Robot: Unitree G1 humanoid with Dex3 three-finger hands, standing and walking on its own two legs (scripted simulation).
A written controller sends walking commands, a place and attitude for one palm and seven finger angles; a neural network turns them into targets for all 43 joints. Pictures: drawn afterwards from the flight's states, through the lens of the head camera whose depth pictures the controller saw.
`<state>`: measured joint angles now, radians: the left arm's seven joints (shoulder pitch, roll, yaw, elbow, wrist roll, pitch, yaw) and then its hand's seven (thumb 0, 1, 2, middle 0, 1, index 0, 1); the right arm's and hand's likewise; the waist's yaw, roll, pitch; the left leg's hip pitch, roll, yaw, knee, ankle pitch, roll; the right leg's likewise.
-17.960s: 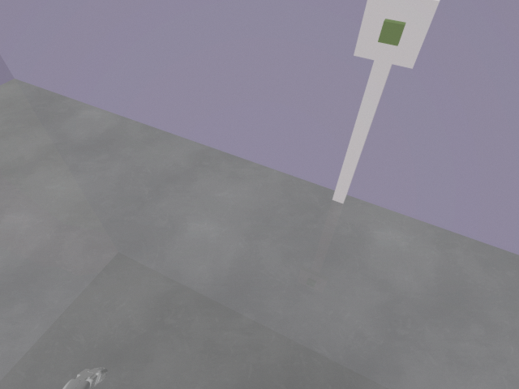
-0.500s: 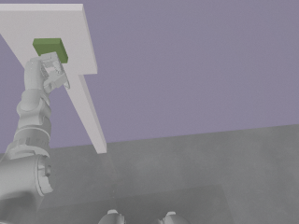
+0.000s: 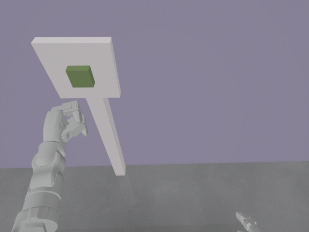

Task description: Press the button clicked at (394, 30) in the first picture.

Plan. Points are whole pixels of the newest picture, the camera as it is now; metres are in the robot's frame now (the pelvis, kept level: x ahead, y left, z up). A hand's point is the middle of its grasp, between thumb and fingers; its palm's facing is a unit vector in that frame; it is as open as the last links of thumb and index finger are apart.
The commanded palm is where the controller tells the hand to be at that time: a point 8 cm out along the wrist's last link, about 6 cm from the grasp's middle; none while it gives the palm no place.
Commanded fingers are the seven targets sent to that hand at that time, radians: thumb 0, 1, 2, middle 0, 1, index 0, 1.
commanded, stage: pull the fist back off the button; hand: left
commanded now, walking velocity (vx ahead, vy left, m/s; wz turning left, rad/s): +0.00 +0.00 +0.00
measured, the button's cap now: (81, 76) +0.51 +0.23 +0.12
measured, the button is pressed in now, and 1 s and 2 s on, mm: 0 0 0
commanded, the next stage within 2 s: draw the hand back to the body in 0.08 s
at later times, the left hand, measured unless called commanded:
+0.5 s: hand (72, 131) +0.32 +0.20 +0.11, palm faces +0.10 -0.99 -0.03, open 3.1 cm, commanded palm +0.28 +0.25 +0.12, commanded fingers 0.00 0.90 0.90 -1.30 -1.50 -1.30 -1.50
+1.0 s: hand (39, 159) +0.23 +0.22 +0.15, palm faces +0.32 -0.90 -0.28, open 3.1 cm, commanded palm +0.19 +0.27 +0.17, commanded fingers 0.00 0.90 0.90 -1.30 -1.50 -1.30 -1.50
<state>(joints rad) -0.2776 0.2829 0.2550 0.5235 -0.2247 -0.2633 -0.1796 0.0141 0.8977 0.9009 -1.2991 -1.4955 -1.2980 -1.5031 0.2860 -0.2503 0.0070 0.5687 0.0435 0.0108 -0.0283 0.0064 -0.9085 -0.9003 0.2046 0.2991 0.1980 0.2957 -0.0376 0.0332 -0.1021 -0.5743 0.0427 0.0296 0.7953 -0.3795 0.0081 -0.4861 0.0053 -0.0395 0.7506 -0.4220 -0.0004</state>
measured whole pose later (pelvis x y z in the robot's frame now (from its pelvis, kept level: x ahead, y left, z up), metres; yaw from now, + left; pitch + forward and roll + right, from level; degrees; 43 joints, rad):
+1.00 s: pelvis +0.00 -0.01 +0.03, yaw +1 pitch -2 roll +0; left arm 0.28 0.30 0.19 -0.20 -0.09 -0.07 0.08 0.01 0.89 0.90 -1.30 -1.49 -1.30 -1.50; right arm 0.17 -0.23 0.04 0.59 0.02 -0.08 -0.09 0.01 -0.91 -0.90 0.20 0.30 0.20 0.30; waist 0.05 0.05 0.00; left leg -0.19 0.02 0.04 0.47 -0.24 0.00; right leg -0.11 0.00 -0.04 0.44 -0.29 -0.01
